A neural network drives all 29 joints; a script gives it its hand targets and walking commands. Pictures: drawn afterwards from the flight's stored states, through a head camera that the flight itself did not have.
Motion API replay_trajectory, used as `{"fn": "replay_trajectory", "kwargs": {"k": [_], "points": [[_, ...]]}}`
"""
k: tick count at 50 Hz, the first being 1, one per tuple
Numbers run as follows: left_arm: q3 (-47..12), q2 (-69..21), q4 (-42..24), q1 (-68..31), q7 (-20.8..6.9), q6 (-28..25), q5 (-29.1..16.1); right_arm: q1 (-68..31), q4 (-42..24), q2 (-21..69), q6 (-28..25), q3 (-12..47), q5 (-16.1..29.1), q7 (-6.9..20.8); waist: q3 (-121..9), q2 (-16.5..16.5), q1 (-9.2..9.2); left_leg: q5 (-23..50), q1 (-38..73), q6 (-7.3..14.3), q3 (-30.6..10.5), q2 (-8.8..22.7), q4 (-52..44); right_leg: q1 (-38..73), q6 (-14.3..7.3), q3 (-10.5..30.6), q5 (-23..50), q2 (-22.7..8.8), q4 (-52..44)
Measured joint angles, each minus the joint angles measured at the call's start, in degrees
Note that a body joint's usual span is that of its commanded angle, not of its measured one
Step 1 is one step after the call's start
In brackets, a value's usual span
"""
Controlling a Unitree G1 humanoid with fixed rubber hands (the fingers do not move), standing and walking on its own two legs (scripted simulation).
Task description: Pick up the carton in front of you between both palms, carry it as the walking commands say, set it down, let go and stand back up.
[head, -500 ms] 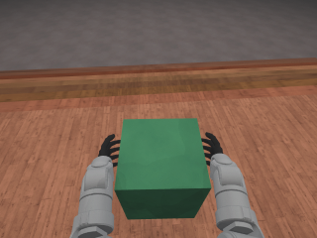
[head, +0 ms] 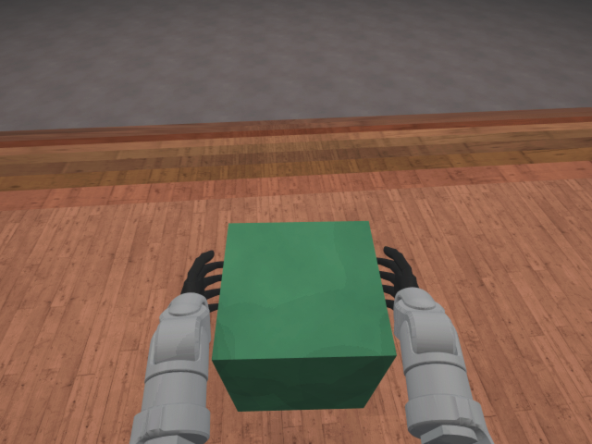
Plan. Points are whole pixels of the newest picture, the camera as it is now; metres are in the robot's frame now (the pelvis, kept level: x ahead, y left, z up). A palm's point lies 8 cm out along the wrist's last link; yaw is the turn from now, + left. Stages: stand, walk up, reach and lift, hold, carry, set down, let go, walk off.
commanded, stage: reach and lift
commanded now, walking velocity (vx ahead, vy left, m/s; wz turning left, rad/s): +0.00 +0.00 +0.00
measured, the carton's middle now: (299, 321) +0.30 +0.00 -0.04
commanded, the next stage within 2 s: hold in 0.28 s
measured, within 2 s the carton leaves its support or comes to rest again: neither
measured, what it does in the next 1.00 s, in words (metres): stands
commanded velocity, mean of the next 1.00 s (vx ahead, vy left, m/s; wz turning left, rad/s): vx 0.00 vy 0.00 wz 0.00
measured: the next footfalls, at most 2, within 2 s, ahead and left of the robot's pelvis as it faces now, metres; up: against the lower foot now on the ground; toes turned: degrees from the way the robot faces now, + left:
left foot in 1.56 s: +0.18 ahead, +0.09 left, +0.00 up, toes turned +8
right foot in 1.94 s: +0.51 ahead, -0.15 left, +0.00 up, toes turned -14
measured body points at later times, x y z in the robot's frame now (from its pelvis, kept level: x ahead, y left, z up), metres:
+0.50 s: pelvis +0.00 +0.00 +0.00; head -0.04 +0.00 +0.45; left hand +0.29 +0.15 +0.04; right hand +0.29 -0.15 +0.04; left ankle +0.02 +0.13 -0.74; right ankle +0.01 -0.13 -0.74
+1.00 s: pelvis -0.01 +0.00 +0.00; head -0.05 +0.00 +0.45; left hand +0.29 +0.15 +0.04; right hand +0.29 -0.15 +0.04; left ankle +0.02 +0.13 -0.74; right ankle +0.01 -0.13 -0.74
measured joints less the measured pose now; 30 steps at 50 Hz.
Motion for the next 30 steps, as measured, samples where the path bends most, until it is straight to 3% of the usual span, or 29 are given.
{"fn": "replay_trajectory", "kwargs": {"k": [15, 22, 30], "points": [[-1.52, 0.32, -2.61, 1.36, 0.22, 2.23, -0.79, 1.46, -2.72, -0.36, 2.27, 1.63, 0.80, -0.23, 0.10, 0.02, -0.09, 0.34, 1.77, 0.08, -0.02, -0.09, -1.18, 1.73, 0.07, 0.03, 0.26, -0.15, -1.06], [-3.73, 0.74, -7.00, 3.39, 0.86, 4.76, -2.18, 3.48, -7.17, -0.79, 4.84, 3.68, 2.03, -0.66, -0.46, 0.04, -0.27, 1.09, 3.35, 0.11, -0.06, -0.10, -2.61, 3.34, 0.12, 0.04, 1.02, -0.24, -2.54], [-2.42, 0.42, -5.24, 1.77, 0.60, 6.37, -1.63, 1.90, -5.41, -0.48, 6.38, 2.26, 1.33, -0.22, 0.42, 0.07, -0.27, 0.98, 3.60, 0.13, 0.05, -0.13, -1.48, 3.51, 0.10, 0.15, 0.89, -0.18, -1.32]]}}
